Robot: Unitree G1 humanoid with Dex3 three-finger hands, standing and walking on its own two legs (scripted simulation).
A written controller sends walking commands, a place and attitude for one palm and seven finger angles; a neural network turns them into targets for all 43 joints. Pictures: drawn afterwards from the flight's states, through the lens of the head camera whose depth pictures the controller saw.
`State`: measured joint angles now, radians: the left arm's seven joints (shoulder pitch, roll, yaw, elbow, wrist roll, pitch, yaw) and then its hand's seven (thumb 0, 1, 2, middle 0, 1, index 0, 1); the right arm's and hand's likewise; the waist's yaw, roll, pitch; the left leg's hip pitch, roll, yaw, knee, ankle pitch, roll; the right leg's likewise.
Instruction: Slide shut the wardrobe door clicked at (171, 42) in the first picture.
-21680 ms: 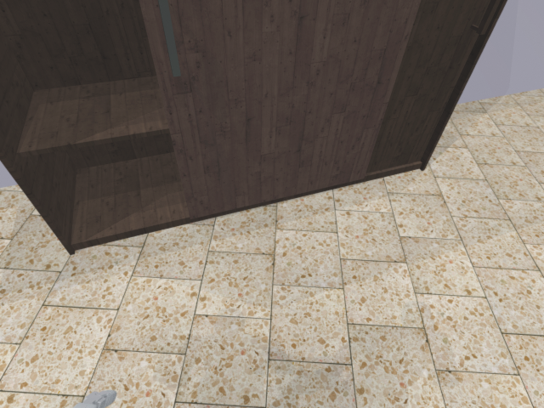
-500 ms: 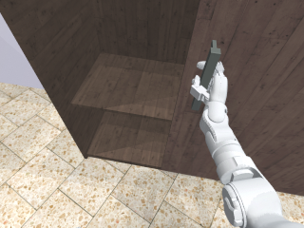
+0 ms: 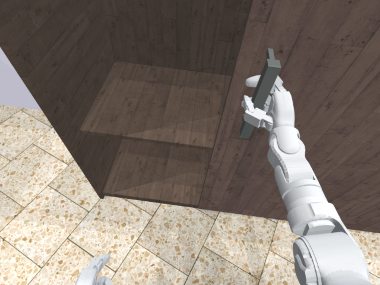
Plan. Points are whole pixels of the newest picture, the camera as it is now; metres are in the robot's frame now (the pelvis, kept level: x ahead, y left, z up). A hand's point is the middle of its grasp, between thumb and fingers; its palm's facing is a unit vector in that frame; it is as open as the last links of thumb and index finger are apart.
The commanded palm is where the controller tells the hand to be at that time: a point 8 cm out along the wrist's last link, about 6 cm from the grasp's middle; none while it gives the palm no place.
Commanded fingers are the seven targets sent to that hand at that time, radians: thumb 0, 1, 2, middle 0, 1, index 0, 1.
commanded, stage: step sideways, sliding the door along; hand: right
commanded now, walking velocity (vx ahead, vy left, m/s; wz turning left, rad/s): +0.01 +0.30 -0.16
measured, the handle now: (256, 97) +0.49 -0.12 +0.12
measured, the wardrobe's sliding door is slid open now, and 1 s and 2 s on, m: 0.51 0.48 0.41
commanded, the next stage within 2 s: none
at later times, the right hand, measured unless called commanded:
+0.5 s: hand (244, 110) +0.44 -0.09 +0.12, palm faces +0.22 +0.96 -0.17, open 6.5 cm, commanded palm +0.42 -0.06 +0.12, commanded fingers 0.00 -0.90 -0.90 0.45 1.40 0.45 1.40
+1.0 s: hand (225, 106) +0.45 -0.05 +0.12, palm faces +0.29 +0.95 -0.09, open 6.3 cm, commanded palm +0.43 +0.00 +0.12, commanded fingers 0.00 -0.90 -0.90 0.45 1.40 0.45 1.40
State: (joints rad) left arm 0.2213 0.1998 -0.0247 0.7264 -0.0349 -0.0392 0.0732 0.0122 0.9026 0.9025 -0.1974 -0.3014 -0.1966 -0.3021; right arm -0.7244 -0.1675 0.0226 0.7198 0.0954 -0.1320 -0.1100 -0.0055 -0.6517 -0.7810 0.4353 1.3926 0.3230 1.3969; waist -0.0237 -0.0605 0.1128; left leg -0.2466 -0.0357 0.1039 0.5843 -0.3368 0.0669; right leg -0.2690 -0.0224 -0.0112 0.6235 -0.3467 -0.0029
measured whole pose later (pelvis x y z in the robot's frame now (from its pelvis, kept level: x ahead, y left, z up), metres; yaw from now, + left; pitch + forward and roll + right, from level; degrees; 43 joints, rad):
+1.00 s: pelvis +0.11 +0.13 +0.01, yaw -14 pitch +2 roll +0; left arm 0.04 0.19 0.03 0.63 -0.03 -0.09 -0.01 0.01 0.90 0.90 -0.20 -0.30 -0.20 -0.30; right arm -0.40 -0.07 0.14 0.12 0.04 -0.07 -0.16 0.02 -0.74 -0.85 0.41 1.40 0.18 1.40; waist -0.13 -0.06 0.18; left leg -0.33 0.01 -0.02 0.65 -0.27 -0.02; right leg -0.21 -0.10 -0.07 0.56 -0.34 0.04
